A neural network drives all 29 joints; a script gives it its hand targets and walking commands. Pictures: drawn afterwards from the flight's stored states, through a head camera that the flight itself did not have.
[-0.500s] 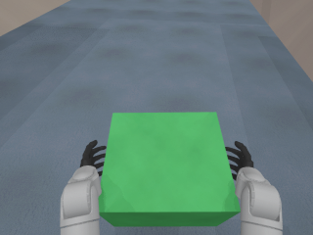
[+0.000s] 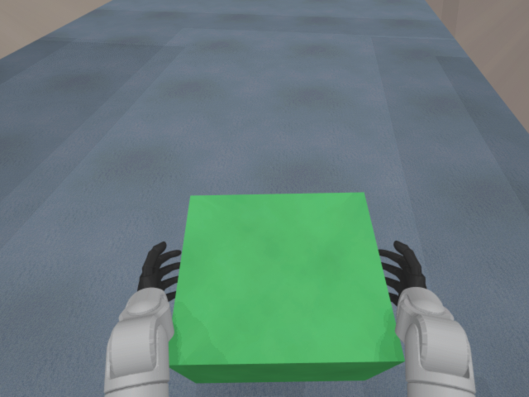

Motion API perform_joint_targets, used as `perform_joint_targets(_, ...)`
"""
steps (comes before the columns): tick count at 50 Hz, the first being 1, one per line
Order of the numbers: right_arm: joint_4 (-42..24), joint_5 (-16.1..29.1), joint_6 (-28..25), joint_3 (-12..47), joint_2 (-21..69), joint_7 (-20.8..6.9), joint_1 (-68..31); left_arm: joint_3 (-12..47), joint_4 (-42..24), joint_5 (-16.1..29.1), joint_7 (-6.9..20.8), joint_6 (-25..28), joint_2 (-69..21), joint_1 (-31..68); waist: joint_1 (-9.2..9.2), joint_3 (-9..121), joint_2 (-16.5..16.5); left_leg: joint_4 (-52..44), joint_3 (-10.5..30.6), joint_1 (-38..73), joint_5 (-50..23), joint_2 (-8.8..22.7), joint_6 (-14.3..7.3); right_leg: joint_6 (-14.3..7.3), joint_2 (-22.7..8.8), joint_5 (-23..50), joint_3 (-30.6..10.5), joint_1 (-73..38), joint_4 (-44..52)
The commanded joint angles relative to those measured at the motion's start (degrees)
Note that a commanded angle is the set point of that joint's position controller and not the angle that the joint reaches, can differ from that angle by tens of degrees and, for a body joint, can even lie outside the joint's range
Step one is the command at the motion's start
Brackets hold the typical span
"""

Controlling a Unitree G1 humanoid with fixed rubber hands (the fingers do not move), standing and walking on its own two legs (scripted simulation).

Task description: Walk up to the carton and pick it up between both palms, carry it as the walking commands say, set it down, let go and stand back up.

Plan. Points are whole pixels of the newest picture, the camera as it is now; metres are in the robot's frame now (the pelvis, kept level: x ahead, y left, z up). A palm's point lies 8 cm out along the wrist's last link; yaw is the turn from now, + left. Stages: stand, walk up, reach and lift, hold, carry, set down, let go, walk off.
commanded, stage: carry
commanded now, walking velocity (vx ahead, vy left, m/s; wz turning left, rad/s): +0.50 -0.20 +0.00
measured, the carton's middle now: (278, 289) +0.32 +0.00 -0.02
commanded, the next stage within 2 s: none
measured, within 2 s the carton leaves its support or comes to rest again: neither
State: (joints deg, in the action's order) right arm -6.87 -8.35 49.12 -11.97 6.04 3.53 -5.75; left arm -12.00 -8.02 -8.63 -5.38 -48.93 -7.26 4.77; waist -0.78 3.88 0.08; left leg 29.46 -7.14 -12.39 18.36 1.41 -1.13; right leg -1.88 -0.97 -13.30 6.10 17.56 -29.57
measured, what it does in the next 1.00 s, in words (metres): walks ahead: left foot, then right foot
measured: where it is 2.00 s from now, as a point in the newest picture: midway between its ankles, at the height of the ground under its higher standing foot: (331, 248)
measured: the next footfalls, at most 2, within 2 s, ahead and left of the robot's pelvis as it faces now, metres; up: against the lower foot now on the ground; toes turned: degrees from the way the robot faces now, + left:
left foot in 0.40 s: +0.18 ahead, +0.09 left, +0.00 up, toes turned +10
right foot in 0.78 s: +0.45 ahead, -0.23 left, +0.00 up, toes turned -9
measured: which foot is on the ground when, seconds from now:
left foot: down 0.00-0.20, up 0.22-0.38, down 0.40-0.78, up 0.80-1.00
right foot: down 0.00-0.46, up 0.48-0.76, down 0.78-1.00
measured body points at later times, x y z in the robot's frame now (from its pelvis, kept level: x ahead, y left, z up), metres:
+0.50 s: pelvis +0.16 -0.03 +0.00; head +0.15 -0.02 +0.45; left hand +0.41 +0.16 +0.09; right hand +0.41 -0.22 +0.09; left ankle +0.14 +0.08 -0.74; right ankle +0.04 -0.10 -0.70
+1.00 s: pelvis +0.41 -0.14 +0.01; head +0.44 -0.13 +0.46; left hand +0.65 +0.07 +0.08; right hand +0.68 -0.30 +0.09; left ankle +0.42 -0.02 -0.69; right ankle +0.41 -0.22 -0.74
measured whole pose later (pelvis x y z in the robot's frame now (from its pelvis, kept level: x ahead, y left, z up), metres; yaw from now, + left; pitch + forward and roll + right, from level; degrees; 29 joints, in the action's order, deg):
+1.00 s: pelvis +0.41 -0.14 +0.01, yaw +3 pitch +4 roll -1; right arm -32.4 -7.2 68.6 -9.6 7.3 5.4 -1.8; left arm -9.0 -32.2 -6.1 -7.2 -68.6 -7.3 1.9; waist 2.0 0.9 0.3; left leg 47.8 -5.6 -28.8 21.5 5.0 1.1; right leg -3.5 -0.2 -10.9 12.6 12.9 -19.5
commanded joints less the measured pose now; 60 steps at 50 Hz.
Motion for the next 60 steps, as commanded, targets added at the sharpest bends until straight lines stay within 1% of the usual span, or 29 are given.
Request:
perform_joint_targets(1,-20.4,21.9,4.6,46.8,48.5,-12.5,-26.3,48.0,-20.4,22.0,12.8,-5.4,-49.4,26.7,-0.07,10.9,4.5,-12.0,10.9,3.0,6.9,11.3,-2.3,-0.5,-3.1,-8.5,-2.1,-3.5,1.5)
perform_joint_targets(4,-21.2,20.8,11.6,45.4,41.8,-10.7,-20.9,46.6,-20.8,21.6,11.8,-12.4,-42.6,21.1,-0.24,7.2,6.6,-14.2,15.1,4.6,9.5,15.2,-4.2,1.0,-2.4,-10.1,-0.6,0.0,-1.2)
perform_joint_targets(8,-22.8,20.5,16.9,44.7,40.8,-9.7,-20.5,45.8,-20.7,22.5,11.8,-17.7,-42.6,21.6,-0.37,3.2,3.1,-6.4,9.9,0.0,2.1,12.9,-2.0,0.6,-3.2,-11.4,-2.2,-3.9,3.2)
perform_joint_targets(11,-24.5,21.2,19.8,44.4,40.5,-9.4,-21.9,44.5,-20.0,22.4,11.0,-20.0,-42.6,20.3,0.11,4.6,-9.2,11.0,-0.2,-13.1,-1.2,5.7,2.6,-3.4,-10.8,-6.7,-17.5,-15.2,11.5)
perform_joint_targets(12,-25.2,21.7,20.4,44.3,40.6,-9.4,-22.9,44.3,-20.5,22.7,10.7,-20.4,-42.8,20.2,0.4,4.3,-12.7,14.8,-1.6,-21.2,5.0,4.3,3.2,-6.1,-14.5,-1.1,-23.6,-20.1,15.0)
perform_joint_targets(13,-26.0,22.8,20.7,44.6,41.7,-9.4,-24.8,44.7,-22.0,23.2,10.5,-20.6,-43.8,21.1,1.64,3.2,-11.6,16.0,-0.2,-27.4,13.2,3.8,2.9,-8.5,-16.4,5.2,-25.4,-23.5,17.0)
perform_joint_targets(16,-25.4,23.9,20.9,45.2,45.3,-9.9,-22.6,46.9,-25.8,24.2,10.2,-20.8,-46.6,22.9,1.74,5.6,-3.0,11.0,1.5,-25.4,13.1,5.4,1.4,-8.6,-15.7,13.6,-18.4,-25.3,15.1)
perform_joint_targets(19,-27.0,23.4,20.4,45.5,46.8,-9.8,-20.8,48.8,-28.2,25.2,10.6,-20.8,-47.4,23.4,1.22,7.9,-2.9,3.4,-1.5,-14.2,2.3,3.1,1.5,-5.6,-11.7,14.6,-9.3,-20.6,14.6)
perform_joint_targets(21,-27.7,23.0,20.3,45.3,46.7,-9.6,-19.5,49.2,-29.1,25.7,10.8,-20.9,-46.1,22.7,-0.36,11.6,-2.1,-6.2,-3.3,6.1,-6.1,1.7,0.4,-1.9,-7.1,20.9,-0.1,-9.7,5.4)
perform_joint_targets(22,-26.5,22.3,20.3,44.0,47.0,-9.2,-17.0,50.4,-31.0,26.8,11.0,-21.3,-44.9,25.8,-2.34,14.8,0.9,-7.2,2.7,17.4,-4.6,5.1,-2.0,0.4,-5.6,25.2,3.2,-2.7,-4.8)
perform_joint_targets(23,-26.7,21.9,20.4,43.5,45.7,-8.9,-17.3,50.3,-31.6,26.7,11.1,-21.9,-44.2,25.8,-2.54,17.4,10.6,-9.9,23.1,26.3,-5.7,18.0,-7.7,4.0,-1.7,14.8,4.4,10.2,-19.2)
perform_joint_targets(24,-27.1,22.0,20.7,43.9,45.4,-8.8,-18.1,50.0,-30.6,26.2,11.3,-22.4,-44.3,24.0,-1.87,15.1,19.1,-15.9,38.1,32.1,-18.0,28.6,-13.3,5.4,1.9,-17.5,2.2,25.5,-31.2)
perform_joint_targets(25,-28.8,23.2,20.8,45.0,46.4,-9.0,-19.6,49.4,-28.9,25.8,11.6,-22.3,-45.5,22.4,-1.25,13.5,12.0,-15.9,36.4,29.3,-22.0,28.6,-14.1,4.3,-1.6,-18.1,-5.9,27.4,-36.9)
perform_joint_targets(27,-28.9,24.7,20.8,46.4,48.1,-9.7,-22.0,48.3,-26.6,25.0,11.9,-22.0,-47.6,20.7,-1.65,8.4,2.9,-17.9,23.5,24.5,-20.0,25.0,-9.1,3.9,-5.5,-11.7,-9.0,27.6,-29.1)
perform_joint_targets(31,-30.8,26.1,20.5,47.2,48.5,-11.2,-23.2,47.7,-26.4,22.8,10.9,-20.6,-49.4,19.9,-0.75,5.7,9.5,-17.9,6.6,16.6,-28.5,17.5,-2.5,2.5,-1.7,-5.6,0.5,15.3,-11.0)
perform_joint_targets(36,-30.7,25.5,21.3,46.0,44.6,-11.7,-21.0,47.2,-27.1,22.7,10.0,-21.5,-46.6,21.3,-0.17,10.2,15.6,-9.2,-1.8,11.6,-40.0,13.9,1.8,1.1,1.1,3.5,6.8,-0.9,-1.5)
perform_joint_targets(38,-30.5,24.6,21.9,45.9,43.4,-11.4,-20.4,46.7,-25.9,22.9,10.2,-22.2,-46.1,21.5,1.27,13.6,8.3,6.3,-5.9,4.7,-32.2,9.3,3.9,0.4,3.7,3.2,10.9,-15.5,4.4)
perform_joint_targets(39,-30.0,24.0,22.3,45.8,42.7,-11.2,-21.5,46.0,-24.9,23.0,10.4,-22.7,-45.7,20.2,3.9,13.7,1.4,17.8,-6.0,-5.5,-22.3,6.8,4.8,-0.9,-1.6,-3.5,4.5,-22.6,7.5)
perform_joint_targets(40,-29.7,23.4,22.9,45.6,42.4,-11.1,-21.7,45.6,-24.1,23.3,10.4,-23.0,-45.2,19.6,5.33,11.5,-13.8,33.3,-5.6,-22.7,3.3,1.1,5.6,-6.3,-15.6,-10.0,-19.4,-26.9,16.2)
perform_joint_targets(41,-29.8,23.9,23.2,46.8,42.7,-11.1,-22.3,45.6,-24.3,24.5,10.5,-23.0,-45.9,20.2,2.59,15.7,-21.8,43.9,2.4,-28.2,13.2,-0.5,3.5,-13.1,-22.4,-4.2,-32.9,-26.2,20.1)
perform_joint_targets(42,-29.3,24.4,23.1,47.8,45.7,-11.1,-23.1,46.3,-26.0,25.5,11.0,-22.7,-47.9,22.0,2.16,15.9,-16.2,46.2,7.7,-26.4,10.8,3.7,2.3,-14.8,-21.3,-2.2,-27.8,-23.0,17.4)
perform_joint_targets(44,-28.7,24.4,21.7,47.9,51.1,-11.5,-22.4,47.9,-27.3,26.5,12.3,-21.3,-53.3,24.1,1.71,14.8,-7.0,39.0,8.1,-24.7,4.3,6.7,2.1,-10.4,-17.0,-1.1,-18.7,-20.7,17.1)
perform_joint_targets(48,-30.1,24.1,18.9,48.3,53.0,-11.4,-22.8,50.7,-29.1,27.5,13.5,-19.6,-54.6,24.6,1.6,10.7,-5.9,17.5,3.7,-19.5,4.6,5.3,2.0,-9.3,-15.8,-2.3,-11.2,-16.4,20.8)
perform_joint_targets(53,-28.5,22.8,19.6,47.0,48.1,-10.9,-19.0,50.4,-29.2,26.6,12.7,-20.4,-47.8,21.7,1.73,10.8,-5.9,-2.1,-1.2,-8.1,-7.0,2.5,1.5,-7.7,-12.0,7.0,-2.4,-15.4,19.4)
perform_joint_targets(56,-26.6,22.7,20.7,45.4,45.2,-10.9,-18.0,49.5,-27.8,25.2,11.9,-21.8,-45.1,22.4,-0.01,14.3,0.2,-8.8,-1.3,13.5,-7.1,3.7,0.6,-3.6,-5.7,6.6,3.7,-6.4,5.4)
perform_joint_targets(57,-25.4,22.2,21.0,44.2,44.2,-10.9,-17.6,49.6,-27.7,25.0,11.8,-22.5,-44.6,24.0,-1.48,14.2,8.0,-12.4,12.3,19.6,4.4,12.9,-2.5,-1.0,-3.2,5.7,5.0,3.5,-5.7)
perform_joint_targets(58,-24.7,22.1,21.2,43.8,44.3,-10.7,-17.3,50.0,-29.0,25.4,11.7,-23.1,-44.4,25.1,-1.58,15.3,18.7,-19.0,33.7,24.9,7.4,24.8,-9.0,2.6,0.8,-7.9,4.3,14.9,-20.0)
perform_joint_targets(59,-25.3,23.0,21.3,44.6,45.9,-10.8,-18.9,49.9,-28.4,25.6,12.0,-23.2,-45.3,25.2,-0.86,14.4,16.8,-21.1,37.7,25.0,0.9,28.1,-11.4,2.4,-0.7,-16.0,-2.9,20.9,-29.2)
perform_joint_targets(60,-26.0,23.4,21.2,45.4,47.2,-10.9,-20.6,49.5,-26.7,25.3,12.2,-23.1,-46.8,24.4,-0.51,12.1,9.6,-20.7,33.5,22.4,-5.6,27.6,-11.1,2.4,-2.5,-13.1,-7.2,22.1,-32.4)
